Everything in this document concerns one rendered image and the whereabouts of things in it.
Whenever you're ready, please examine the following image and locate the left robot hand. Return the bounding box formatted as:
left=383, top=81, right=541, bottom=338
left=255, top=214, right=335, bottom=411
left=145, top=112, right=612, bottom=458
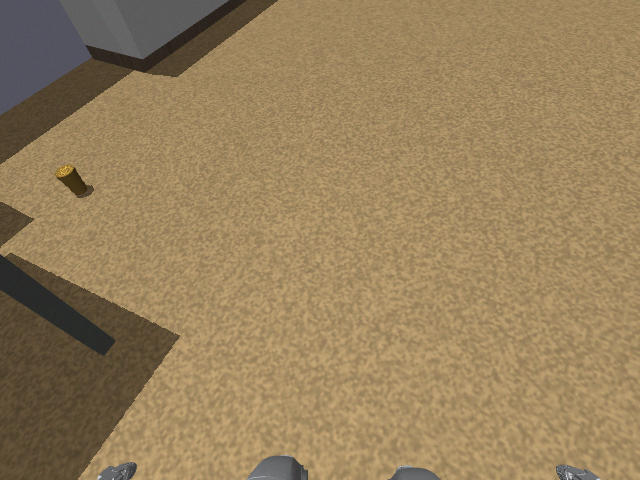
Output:
left=97, top=462, right=137, bottom=480

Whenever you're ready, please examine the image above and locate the cup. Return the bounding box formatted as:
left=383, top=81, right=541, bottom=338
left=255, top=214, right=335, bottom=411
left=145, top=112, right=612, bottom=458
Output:
left=55, top=164, right=87, bottom=195

